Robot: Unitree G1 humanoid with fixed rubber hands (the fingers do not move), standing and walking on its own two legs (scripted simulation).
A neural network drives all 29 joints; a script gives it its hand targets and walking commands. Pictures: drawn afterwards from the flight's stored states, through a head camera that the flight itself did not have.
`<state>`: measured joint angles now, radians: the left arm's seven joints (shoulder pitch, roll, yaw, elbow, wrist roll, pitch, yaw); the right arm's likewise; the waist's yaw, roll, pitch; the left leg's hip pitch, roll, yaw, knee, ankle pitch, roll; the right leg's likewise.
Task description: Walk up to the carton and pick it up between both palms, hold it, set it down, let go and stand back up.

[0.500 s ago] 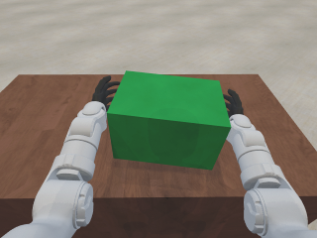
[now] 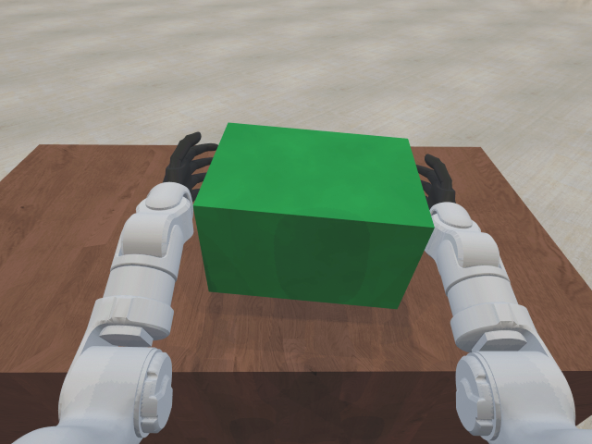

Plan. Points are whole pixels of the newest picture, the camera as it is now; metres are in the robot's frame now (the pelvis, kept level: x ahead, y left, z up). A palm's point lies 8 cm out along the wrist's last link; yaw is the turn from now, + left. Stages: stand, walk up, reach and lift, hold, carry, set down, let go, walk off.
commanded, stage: hold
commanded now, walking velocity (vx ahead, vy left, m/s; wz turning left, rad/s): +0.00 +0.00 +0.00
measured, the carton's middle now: (310, 213) +0.39 -0.01 +0.15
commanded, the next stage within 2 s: none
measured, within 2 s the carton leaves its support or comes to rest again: neither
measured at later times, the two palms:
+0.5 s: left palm (169, 191) +0.37 +0.17 +0.21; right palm (443, 209) +0.37 -0.18 +0.18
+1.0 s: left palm (167, 192) +0.37 +0.17 +0.20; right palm (441, 210) +0.37 -0.18 +0.17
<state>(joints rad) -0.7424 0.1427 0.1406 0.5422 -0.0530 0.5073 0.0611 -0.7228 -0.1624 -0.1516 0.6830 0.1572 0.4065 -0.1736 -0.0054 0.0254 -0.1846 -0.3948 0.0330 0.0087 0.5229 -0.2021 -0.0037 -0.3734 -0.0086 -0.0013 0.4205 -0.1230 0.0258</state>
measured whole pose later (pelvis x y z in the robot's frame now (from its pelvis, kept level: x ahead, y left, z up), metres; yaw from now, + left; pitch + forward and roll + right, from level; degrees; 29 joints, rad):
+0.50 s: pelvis -0.01 +0.00 +0.00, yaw +0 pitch +2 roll -2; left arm -0.74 0.13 0.16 0.54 -0.03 0.59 0.05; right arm -0.72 -0.16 -0.15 0.68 0.16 0.49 -0.17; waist -0.01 0.02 -0.21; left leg -0.37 0.03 0.01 0.52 -0.19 0.00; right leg -0.34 -0.01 0.00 0.41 -0.11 0.03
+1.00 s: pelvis -0.01 +0.00 +0.00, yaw +0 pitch +2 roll -2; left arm -0.74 0.13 0.16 0.51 -0.02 0.62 0.06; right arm -0.72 -0.16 -0.15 0.67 0.16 0.51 -0.17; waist -0.01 0.02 -0.20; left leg -0.36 0.03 0.00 0.52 -0.19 0.00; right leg -0.34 -0.01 0.00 0.41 -0.11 0.03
